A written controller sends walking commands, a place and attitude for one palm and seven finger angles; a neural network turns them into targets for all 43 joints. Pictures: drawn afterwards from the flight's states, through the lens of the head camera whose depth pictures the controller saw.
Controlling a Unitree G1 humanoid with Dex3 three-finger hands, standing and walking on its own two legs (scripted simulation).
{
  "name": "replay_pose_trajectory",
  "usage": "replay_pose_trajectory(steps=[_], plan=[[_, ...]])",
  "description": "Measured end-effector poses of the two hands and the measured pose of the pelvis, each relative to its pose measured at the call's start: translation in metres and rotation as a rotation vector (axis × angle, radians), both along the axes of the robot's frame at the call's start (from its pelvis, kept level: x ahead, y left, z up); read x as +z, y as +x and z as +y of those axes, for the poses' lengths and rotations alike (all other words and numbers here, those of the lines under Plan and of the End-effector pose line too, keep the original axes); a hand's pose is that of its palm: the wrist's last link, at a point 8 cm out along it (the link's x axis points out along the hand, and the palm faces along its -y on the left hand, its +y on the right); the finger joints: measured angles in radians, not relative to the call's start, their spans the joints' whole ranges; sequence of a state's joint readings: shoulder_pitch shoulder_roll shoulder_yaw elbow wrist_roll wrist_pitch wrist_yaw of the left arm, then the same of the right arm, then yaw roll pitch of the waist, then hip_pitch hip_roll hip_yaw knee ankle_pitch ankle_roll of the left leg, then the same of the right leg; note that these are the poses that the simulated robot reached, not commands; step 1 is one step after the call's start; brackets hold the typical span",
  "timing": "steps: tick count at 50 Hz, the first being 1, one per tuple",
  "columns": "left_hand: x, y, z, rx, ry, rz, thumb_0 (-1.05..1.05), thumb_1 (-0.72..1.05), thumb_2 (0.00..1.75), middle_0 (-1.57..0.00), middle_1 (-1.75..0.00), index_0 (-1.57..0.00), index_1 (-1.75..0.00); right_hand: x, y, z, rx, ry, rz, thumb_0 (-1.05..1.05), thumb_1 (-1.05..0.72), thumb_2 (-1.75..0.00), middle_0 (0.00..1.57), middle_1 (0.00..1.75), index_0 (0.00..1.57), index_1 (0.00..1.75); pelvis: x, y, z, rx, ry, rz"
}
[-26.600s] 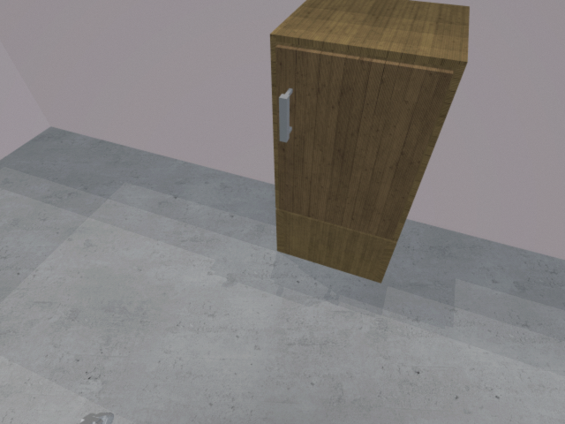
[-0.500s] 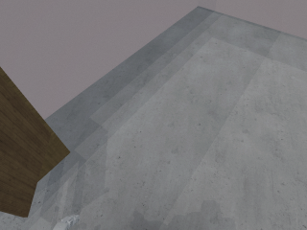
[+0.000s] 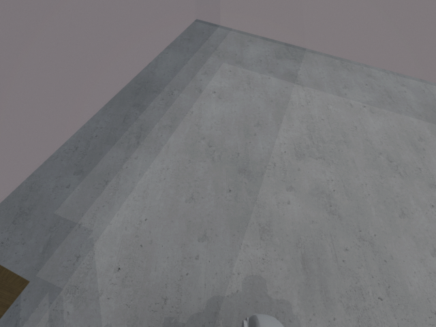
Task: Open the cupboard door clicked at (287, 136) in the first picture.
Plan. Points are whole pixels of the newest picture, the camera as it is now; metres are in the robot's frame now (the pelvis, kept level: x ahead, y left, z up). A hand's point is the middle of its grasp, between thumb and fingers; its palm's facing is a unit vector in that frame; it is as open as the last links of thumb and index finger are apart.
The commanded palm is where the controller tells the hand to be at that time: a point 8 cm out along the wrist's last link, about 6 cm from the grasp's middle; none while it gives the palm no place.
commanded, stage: walk to a spot facing it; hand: left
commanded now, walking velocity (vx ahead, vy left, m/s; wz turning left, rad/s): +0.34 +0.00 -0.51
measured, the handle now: out of the picture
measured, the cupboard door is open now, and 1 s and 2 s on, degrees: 42 42 42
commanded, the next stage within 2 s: turn to face it in 1.04 s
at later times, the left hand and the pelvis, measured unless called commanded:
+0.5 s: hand (198, 239) +0.33 +0.06 -0.16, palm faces -0.21 -0.96 -0.20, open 7.2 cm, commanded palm none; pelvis +0.19 -0.09 +0.00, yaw -12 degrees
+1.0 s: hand (205, 190) +0.49 +0.06 -0.17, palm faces -0.22 -0.97 -0.15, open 7.4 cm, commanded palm none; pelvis +0.42 -0.11 +0.00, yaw -17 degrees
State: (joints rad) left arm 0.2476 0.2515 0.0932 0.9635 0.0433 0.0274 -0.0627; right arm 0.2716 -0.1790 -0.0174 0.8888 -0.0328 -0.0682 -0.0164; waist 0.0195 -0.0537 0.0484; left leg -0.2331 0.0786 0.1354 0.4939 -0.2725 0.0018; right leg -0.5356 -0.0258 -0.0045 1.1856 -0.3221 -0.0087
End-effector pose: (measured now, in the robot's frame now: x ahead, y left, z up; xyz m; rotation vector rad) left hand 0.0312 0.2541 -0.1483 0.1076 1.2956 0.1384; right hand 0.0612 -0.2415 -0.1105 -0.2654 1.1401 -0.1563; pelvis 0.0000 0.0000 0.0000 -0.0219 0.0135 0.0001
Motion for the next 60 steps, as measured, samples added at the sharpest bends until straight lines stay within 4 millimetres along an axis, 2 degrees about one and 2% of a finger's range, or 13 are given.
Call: replay_pose_trajectory(steps=[5,11,15,17,19,23,29,37,41,45,51,56,60], plan=[[0.015,0.098,-0.012,-0.119,0.002,-0.102,0.01,0.91,0.90,-0.19,-0.30,-0.19,-0.30,-0.006,-0.049,0.006,-0.143,0.042,0.164,0.00,-0.90,-0.90,0.20,0.30,0.21,0.30,0.006,0.033,-0.003,-0.071,0.001,0.002],[0.023,0.224,-0.061,-0.287,0.008,-0.201,0.01,0.91,0.90,-0.19,-0.30,-0.19,-0.30,-0.016,-0.099,0.009,-0.317,0.105,0.367,0.00,-0.90,-0.90,0.20,0.30,0.20,0.30,-0.002,0.080,-0.024,-0.134,0.025,0.000],[0.020,0.301,-0.106,-0.364,0.016,-0.302,0.00,0.91,0.90,-0.19,-0.30,-0.19,-0.30,-0.030,-0.110,0.002,-0.388,0.160,0.496,0.00,-0.90,-0.90,0.20,0.30,0.20,0.30,-0.020,0.119,-0.052,-0.150,0.041,-0.003],[0.018,0.320,-0.122,-0.363,0.021,-0.343,0.00,0.91,0.90,-0.19,-0.30,-0.19,-0.30,-0.037,-0.098,-0.008,-0.411,0.176,0.525,0.00,-0.90,-0.90,0.20,0.30,0.20,0.30,-0.025,0.132,-0.064,-0.167,0.044,-0.013],[0.018,0.324,-0.133,-0.356,0.022,-0.322,0.00,0.91,0.90,-0.19,-0.30,-0.19,-0.30,-0.040,-0.069,-0.023,-0.421,0.170,0.490,0.01,-0.91,-0.90,0.20,0.30,0.20,0.30,-0.020,0.146,-0.071,-0.175,0.039,-0.023],[0.016,0.308,-0.144,-0.341,0.016,-0.191,0.00,0.91,0.90,-0.19,-0.30,-0.20,-0.30,-0.035,0.020,-0.058,-0.404,0.135,0.307,0.01,-0.91,-0.90,0.20,0.30,0.20,0.30,-0.006,0.175,-0.084,-0.204,0.035,-0.018],[0.017,0.304,-0.126,-0.246,0.052,-0.101,-0.03,0.96,0.90,-0.20,-0.30,-0.20,-0.30,-0.023,0.158,-0.093,-0.314,0.109,0.067,0.00,-0.91,-0.90,0.20,0.30,0.20,0.30,0.002,0.226,-0.097,-0.219,0.020,-0.009],[-0.002,0.294,-0.112,-0.169,0.034,0.109,-0.01,0.92,0.90,-0.20,-0.30,-0.20,-0.30,-0.010,0.325,-0.106,-0.193,0.079,-0.116,0.00,-0.91,-0.90,0.20,0.30,0.20,0.30,-0.006,0.310,-0.096,-0.228,0.004,-0.026],[-0.016,0.310,-0.108,-0.174,0.015,0.208,0.00,0.91,0.90,-0.20,-0.30,-0.20,-0.30,-0.013,0.375,-0.105,-0.182,0.041,-0.182,0.00,-0.91,-0.90,0.20,0.30,0.20,0.30,-0.019,0.351,-0.090,-0.259,0.009,-0.035],[-0.012,0.366,-0.116,-0.207,0.005,0.175,0.00,0.91,0.90,-0.19,-0.30,-0.20,-0.30,-0.015,0.368,-0.101,-0.235,0.048,-0.104,0.00,-0.91,-0.90,0.20,0.30,0.20,0.30,-0.010,0.382,-0.093,-0.272,0.019,-0.033],[0.008,0.480,-0.149,-0.272,-0.007,0.015,0.00,0.91,0.90,-0.19,-0.30,-0.19,-0.30,-0.019,0.320,-0.101,-0.361,0.082,0.130,0.00,-0.93,-0.90,0.20,0.30,0.21,0.30,0.004,0.429,-0.109,-0.297,0.018,-0.020],[0.017,0.574,-0.186,-0.376,0.025,-0.065,0.00,0.92,0.90,-0.19,-0.30,-0.19,-0.30,-0.025,0.288,-0.106,-0.473,0.131,0.283,0.00,-0.93,-0.90,0.20,0.30,0.20,0.30,0.002,0.468,-0.138,-0.334,0.030,-0.017],[0.011,0.642,-0.225,-0.446,0.055,-0.147,0.00,0.91,0.90,-0.19,-0.30,-0.19,-0.30,-0.040,0.278,-0.116,-0.540,0.177,0.383,0.00,-0.92,-0.90,0.20,0.30,0.20,0.30,-0.014,0.501,-0.174,-0.346,0.052,-0.018]])
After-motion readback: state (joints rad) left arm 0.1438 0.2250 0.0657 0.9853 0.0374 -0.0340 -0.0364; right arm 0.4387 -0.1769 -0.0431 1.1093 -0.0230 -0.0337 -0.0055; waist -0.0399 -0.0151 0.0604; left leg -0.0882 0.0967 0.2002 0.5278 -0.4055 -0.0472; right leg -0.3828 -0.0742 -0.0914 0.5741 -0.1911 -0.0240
